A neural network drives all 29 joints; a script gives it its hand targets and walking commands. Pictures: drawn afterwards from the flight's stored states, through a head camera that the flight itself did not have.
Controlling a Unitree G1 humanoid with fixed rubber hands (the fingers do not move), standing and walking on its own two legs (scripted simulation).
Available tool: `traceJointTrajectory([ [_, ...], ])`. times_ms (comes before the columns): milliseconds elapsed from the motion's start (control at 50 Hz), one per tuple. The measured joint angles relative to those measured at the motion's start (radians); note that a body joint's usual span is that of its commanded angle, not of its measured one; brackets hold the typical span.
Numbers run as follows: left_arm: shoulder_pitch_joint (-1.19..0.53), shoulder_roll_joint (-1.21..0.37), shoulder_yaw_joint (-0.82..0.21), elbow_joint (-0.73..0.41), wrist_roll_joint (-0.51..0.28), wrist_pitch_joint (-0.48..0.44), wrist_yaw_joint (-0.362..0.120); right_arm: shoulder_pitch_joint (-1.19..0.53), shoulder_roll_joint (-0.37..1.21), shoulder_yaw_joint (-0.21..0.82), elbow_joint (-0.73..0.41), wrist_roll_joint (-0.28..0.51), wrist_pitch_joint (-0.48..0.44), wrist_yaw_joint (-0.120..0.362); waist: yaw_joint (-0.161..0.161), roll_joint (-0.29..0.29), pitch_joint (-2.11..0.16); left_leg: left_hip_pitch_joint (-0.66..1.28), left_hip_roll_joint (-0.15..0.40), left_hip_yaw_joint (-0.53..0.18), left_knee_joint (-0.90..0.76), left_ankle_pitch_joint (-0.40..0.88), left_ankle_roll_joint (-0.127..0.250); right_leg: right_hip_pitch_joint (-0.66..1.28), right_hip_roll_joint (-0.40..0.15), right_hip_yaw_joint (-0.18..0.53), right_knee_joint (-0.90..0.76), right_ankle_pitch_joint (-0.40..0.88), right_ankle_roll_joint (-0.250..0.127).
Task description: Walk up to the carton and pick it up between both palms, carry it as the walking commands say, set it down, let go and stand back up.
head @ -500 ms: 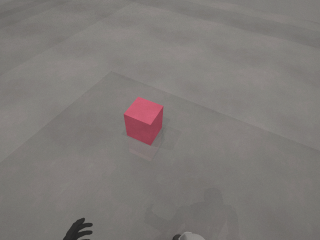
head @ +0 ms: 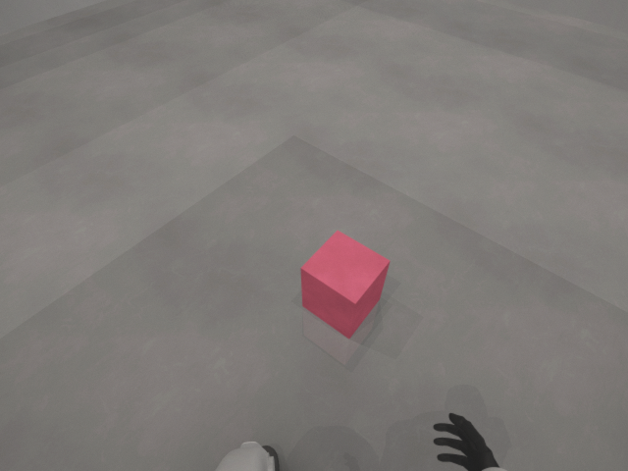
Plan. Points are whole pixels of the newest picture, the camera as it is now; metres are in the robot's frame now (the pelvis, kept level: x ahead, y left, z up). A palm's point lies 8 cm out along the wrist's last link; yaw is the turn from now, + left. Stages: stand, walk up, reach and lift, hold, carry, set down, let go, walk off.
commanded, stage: walk up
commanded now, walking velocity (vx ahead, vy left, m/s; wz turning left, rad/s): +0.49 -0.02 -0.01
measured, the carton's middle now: (343, 285) +0.78 -0.04 -0.65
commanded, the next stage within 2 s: none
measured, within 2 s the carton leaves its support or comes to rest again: neither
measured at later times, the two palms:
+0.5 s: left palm (206, 343) +0.33 +0.21 -0.13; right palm out of the picture +0.11 -0.24 -0.12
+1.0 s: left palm (208, 381) +0.27 +0.20 -0.15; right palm (482, 348) +0.35 -0.25 -0.14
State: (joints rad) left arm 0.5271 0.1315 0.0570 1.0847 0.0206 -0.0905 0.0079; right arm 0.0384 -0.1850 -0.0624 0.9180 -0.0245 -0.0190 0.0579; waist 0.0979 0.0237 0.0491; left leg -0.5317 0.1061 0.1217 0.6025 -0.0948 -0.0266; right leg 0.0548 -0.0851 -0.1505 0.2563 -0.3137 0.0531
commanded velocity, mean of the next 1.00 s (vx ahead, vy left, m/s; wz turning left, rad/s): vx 0.24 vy -0.05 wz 0.00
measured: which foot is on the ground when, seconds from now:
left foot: up 0.00-0.04, down 0.06-0.54, up 0.56-0.94, down 0.96-1.00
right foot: down 0.00-0.06, up 0.08-0.54, down 0.56-1.00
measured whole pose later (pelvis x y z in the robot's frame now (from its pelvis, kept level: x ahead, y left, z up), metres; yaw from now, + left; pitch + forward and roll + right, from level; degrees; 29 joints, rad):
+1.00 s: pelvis +0.30 -0.02 +0.00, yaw +0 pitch -1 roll -1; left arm 0.32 0.15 0.02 1.09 0.01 -0.01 0.03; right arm 0.19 -0.17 -0.04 1.05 -0.02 0.01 -0.03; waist 0.03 -0.01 0.05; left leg -0.26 0.04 0.07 0.48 -0.20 0.00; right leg -0.21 -0.07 -0.13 0.49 -0.27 0.02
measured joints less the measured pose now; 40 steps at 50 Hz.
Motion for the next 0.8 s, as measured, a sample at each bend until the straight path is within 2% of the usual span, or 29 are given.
traceJointTrajectory([
  [40, 0.006, 0.006, 0.003, 0.009, 0.0, 0.009, -0.002, -0.015, 0.009, 0.003, -0.01, -0.008, -0.018, -0.009, -0.005, -0.015, 0.004, 0.072, -0.017, 0.02, -0.063, -0.043, 0.017, 0.008, -0.014, 0.003, 0.072, -0.071, 0.018],
  [60, 0.009, 0.008, 0.003, 0.013, 0.0, 0.013, -0.003, -0.017, 0.009, 0.002, -0.014, -0.014, -0.032, -0.017, -0.014, -0.017, 0.004, 0.105, -0.022, 0.025, -0.083, -0.041, 0.033, -0.018, -0.023, 0.008, 0.168, -0.123, 0.013],
  [80, -0.008, 0.013, 0.004, 0.014, -0.004, 0.02, -0.003, -0.016, 0.012, 0.0, -0.013, -0.02, -0.046, -0.025, -0.026, -0.03, 0.013, 0.096, -0.027, 0.031, -0.038, -0.046, 0.051, -0.079, -0.035, 0.028, 0.334, -0.165, -0.004],
  [100, -0.035, 0.02, 0.006, 0.01, -0.002, 0.024, -0.004, -0.002, 0.012, 0.001, -0.008, -0.014, -0.056, -0.031, -0.036, -0.038, 0.02, 0.092, -0.028, 0.032, 0.001, -0.072, 0.06, -0.154, -0.023, 0.067, 0.515, -0.179, -0.019],
  [140, -0.096, 0.044, 0.018, -0.01, 0.001, 0.029, -0.009, 0.055, 0.005, 0.003, 0.02, -0.002, -0.058, -0.043, -0.051, -0.049, 0.023, 0.13, -0.025, 0.031, -0.003, -0.109, 0.063, -0.291, 0.01, 0.111, 0.782, -0.138, -0.032],
  [200, -0.187, 0.079, 0.031, -0.047, 0.008, 0.037, -0.018, 0.159, -0.007, -0.001, 0.071, 0.002, -0.056, -0.056, -0.086, -0.065, 0.02, 0.22, -0.026, 0.03, -0.095, -0.103, 0.05, -0.439, 0.005, 0.104, 0.894, -0.019, -0.038],
  [280, -0.288, 0.107, 0.036, -0.091, 0.012, 0.069, -0.03, 0.292, -0.013, 0.0, 0.118, -0.002, -0.062, -0.062, -0.129, -0.066, 0.01, 0.315, -0.019, 0.021, -0.185, -0.101, 0.042, -0.566, -0.013, 0.095, 0.84, 0.068, -0.031],
  [360, -0.356, 0.107, 0.03, -0.116, 0.011, 0.097, -0.04, 0.387, 0.0, 0.008, 0.14, -0.008, -0.063, -0.067, -0.157, -0.061, 0.004, 0.377, -0.005, 0.011, -0.232, -0.114, 0.022, -0.617, -0.022, 0.083, 0.695, 0.139, -0.017],
  [440, -0.399, 0.086, 0.015, -0.125, 0.004, 0.106, -0.051, 0.423, 0.016, 0.012, 0.142, -0.007, -0.054, -0.071, -0.177, -0.054, 0.004, 0.42, 0.009, 0.011, -0.249, -0.14, -0.007, -0.588, -0.019, 0.057, 0.496, 0.186, -0.007],
  [500, -0.414, 0.061, 0.003, -0.127, 0.002, 0.097, -0.049, 0.423, 0.018, 0.009, 0.147, -0.003, -0.044, -0.068, -0.184, -0.041, -0.003, 0.442, 0.018, 0.015, -0.226, -0.183, -0.034, -0.514, -0.007, 0.037, 0.362, 0.165, -0.007],
  [540, -0.413, 0.049, 0.0, -0.13, 0.007, 0.074, -0.042, 0.429, 0.018, 0.006, 0.153, 0.0, -0.034, -0.069, -0.179, -0.035, -0.012, 0.441, 0.02, 0.013, -0.16, -0.241, -0.05, -0.428, 0.0, 0.022, 0.266, 0.153, -0.011],
  [580, -0.409, 0.032, 0.002, -0.126, 0.012, 0.043, -0.03, 0.412, 0.009, 0.005, 0.156, 0.002, -0.021, -0.073, -0.161, -0.006, -0.006, 0.379, 0.033, -0.013, 0.03, -0.36, -0.021, -0.417, 0.011, 0.013, 0.296, 0.127, -0.05],
  [600, -0.4, 0.027, 0.0, -0.12, 0.007, 0.036, -0.027, 0.394, 0.006, 0.004, 0.155, 0.001, -0.013, -0.075, -0.153, 0.002, -0.003, 0.33, 0.021, -0.035, 0.155, -0.409, -0.01, -0.415, 0.01, 0.01, 0.316, 0.106, -0.066],
  [620, -0.384, 0.024, -0.002, -0.113, 0.005, 0.032, -0.023, 0.374, 0.002, 0.001, 0.153, 0.001, -0.008, -0.073, -0.144, 0.007, -0.002, 0.281, 0.005, -0.047, 0.265, -0.421, 0.0, -0.402, 0.006, 0.009, 0.313, 0.096, -0.074],
  [660, -0.345, 0.024, -0.003, -0.093, 0.006, 0.032, -0.016, 0.331, -0.01, -0.005, 0.146, -0.001, -0.003, -0.064, -0.123, 0.016, -0.002, 0.2, -0.015, -0.047, 0.402, -0.366, 0.011, -0.362, -0.002, 0.007, 0.266, 0.104, -0.076],
  [740, -0.251, 0.031, 0.002, -0.046, 0.005, 0.026, -0.003, 0.244, -0.03, -0.016, 0.125, -0.005, 0.012, -0.052, -0.085, 0.023, -0.001, 0.102, -0.018, -0.041, 0.436, -0.237, 0.008, -0.287, -0.007, 0.013, 0.158, 0.135, -0.071],
  [800, -0.197, 0.028, -0.01, -0.016, -0.001, 0.017, 0.006, 0.186, -0.034, -0.016, 0.114, 0.008, 0.031, -0.061, -0.074, 0.018, 0.007, 0.085, -0.029, -0.062, 0.332, -0.196, -0.003, -0.26, -0.011, 0.018, 0.126, 0.142, -0.067],
])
